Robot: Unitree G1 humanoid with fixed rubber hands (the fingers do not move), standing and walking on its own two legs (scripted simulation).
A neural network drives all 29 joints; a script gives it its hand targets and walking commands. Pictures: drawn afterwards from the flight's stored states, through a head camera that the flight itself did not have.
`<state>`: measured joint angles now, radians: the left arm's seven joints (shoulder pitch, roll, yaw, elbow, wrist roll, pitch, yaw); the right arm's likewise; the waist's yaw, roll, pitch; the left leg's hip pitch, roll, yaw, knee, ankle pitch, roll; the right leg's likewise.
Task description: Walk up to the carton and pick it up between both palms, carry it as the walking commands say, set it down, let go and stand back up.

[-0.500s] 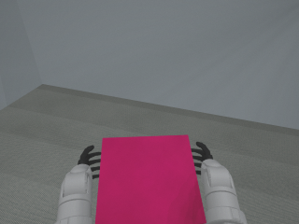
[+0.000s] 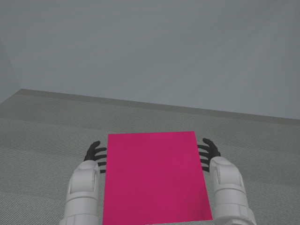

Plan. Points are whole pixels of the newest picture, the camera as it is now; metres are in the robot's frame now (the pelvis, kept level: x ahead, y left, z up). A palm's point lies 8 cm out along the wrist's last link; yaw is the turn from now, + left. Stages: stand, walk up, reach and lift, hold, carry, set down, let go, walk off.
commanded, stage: reach and lift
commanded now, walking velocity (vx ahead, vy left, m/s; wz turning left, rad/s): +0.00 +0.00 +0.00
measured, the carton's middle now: (152, 180) +0.31 -0.01 -0.05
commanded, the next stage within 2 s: hold in 0.34 s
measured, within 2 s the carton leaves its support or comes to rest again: neither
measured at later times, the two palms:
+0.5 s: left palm (90, 181) +0.24 +0.16 +0.05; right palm (215, 164) +0.28 -0.18 +0.07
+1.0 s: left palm (91, 166) +0.27 +0.16 +0.06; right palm (220, 167) +0.26 -0.18 +0.09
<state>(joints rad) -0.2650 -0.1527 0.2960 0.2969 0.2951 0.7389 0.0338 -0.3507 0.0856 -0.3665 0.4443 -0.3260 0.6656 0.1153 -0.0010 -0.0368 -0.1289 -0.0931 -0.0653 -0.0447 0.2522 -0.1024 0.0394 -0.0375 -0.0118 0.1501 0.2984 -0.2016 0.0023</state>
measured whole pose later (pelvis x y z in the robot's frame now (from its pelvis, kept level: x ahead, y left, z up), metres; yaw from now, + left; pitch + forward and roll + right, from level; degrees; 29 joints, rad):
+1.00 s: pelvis -0.04 -0.01 +0.00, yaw -3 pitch +5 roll -6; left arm -0.28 -0.16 0.23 -0.11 0.14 0.87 0.16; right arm -0.28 0.16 -0.27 -0.08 -0.15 0.84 -0.06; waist 0.01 0.02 -0.05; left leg -0.39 0.09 -0.07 0.42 -0.11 0.00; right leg -0.44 0.09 -0.03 0.77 -0.43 0.00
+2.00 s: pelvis -0.29 -0.26 -0.04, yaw -42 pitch +4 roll -3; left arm -0.17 -0.14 0.12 -0.42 0.10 1.18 0.20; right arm -0.11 0.13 -0.16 -0.46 -0.09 1.17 -0.15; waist 0.03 -0.01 -0.13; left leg -0.38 0.48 0.27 0.65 -0.23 -0.22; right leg -0.51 -0.10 -0.09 0.74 -0.32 0.04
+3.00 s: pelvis -0.61 -0.17 -0.04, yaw -59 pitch +5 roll +0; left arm -0.11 -0.13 0.09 -0.47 0.12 1.15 0.17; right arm -0.09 0.13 -0.15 -0.49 -0.07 1.14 -0.15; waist -0.06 -0.03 -0.08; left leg -0.39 0.01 0.09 0.80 -0.41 -0.05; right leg -0.61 -0.03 0.00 0.54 -0.01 0.01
